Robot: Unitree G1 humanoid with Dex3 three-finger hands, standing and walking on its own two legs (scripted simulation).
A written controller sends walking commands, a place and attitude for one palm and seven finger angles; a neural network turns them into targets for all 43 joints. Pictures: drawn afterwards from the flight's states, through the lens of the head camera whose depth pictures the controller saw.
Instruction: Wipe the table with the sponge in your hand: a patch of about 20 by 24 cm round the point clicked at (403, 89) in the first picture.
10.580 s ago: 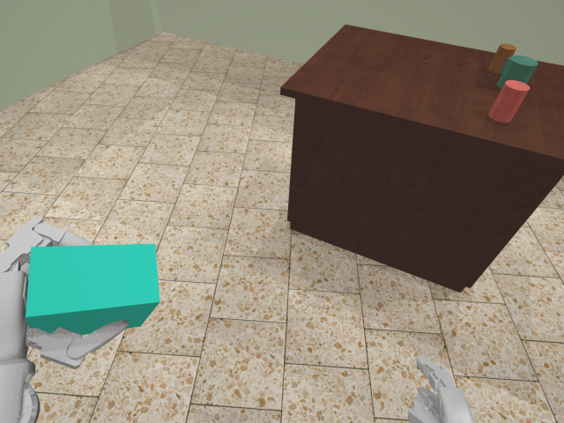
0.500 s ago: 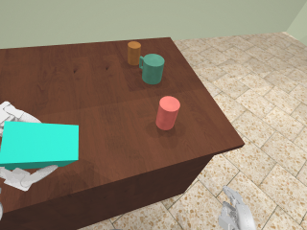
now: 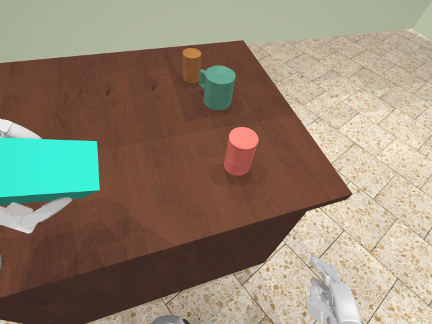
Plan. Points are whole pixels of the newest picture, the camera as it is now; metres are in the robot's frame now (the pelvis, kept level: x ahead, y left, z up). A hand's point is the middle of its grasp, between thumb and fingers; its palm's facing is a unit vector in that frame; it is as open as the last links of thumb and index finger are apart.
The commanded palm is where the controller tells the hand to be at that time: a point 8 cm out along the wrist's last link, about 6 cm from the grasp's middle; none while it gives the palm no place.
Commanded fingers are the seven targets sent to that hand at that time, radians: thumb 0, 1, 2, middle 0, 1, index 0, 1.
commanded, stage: come to a stop and stand still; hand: left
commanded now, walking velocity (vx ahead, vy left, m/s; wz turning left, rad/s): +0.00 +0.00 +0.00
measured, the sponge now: (58, 173) +0.26 +0.26 +0.16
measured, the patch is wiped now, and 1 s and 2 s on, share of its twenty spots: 0.00 0.00 0.00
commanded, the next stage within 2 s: look again from close up in 0.68 s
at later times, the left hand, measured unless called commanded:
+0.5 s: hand (72, 178) +0.26 +0.24 +0.16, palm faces +0.36 -0.86 -0.35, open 10.6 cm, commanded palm +0.20 +0.28 +0.18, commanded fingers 0.00 0.10 1.30 -1.20 -1.60 -1.20 -1.60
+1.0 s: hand (60, 187) +0.25 +0.25 +0.15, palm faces +0.38 -0.85 -0.38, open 10.6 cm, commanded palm +0.19 +0.28 +0.18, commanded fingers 0.00 0.10 1.30 -1.20 -1.60 -1.20 -1.60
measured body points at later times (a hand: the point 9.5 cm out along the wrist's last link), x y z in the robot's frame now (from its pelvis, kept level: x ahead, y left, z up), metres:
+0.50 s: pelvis +0.04 -0.01 +0.00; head +0.07 +0.03 +0.45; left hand +0.23 +0.28 +0.18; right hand +0.24 -0.22 -0.05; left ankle +0.06 +0.08 -0.74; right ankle +0.02 -0.16 -0.74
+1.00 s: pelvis +0.03 +0.00 +0.00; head +0.06 +0.03 +0.45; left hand +0.22 +0.30 +0.17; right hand +0.22 -0.22 -0.06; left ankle +0.06 +0.08 -0.74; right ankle +0.02 -0.16 -0.74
